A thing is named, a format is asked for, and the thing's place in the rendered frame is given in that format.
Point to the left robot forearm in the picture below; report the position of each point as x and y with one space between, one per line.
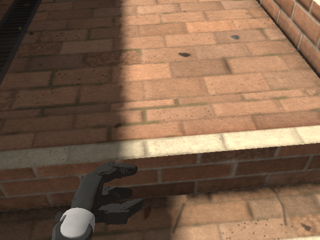
75 224

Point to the left robot hand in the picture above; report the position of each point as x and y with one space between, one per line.
92 196

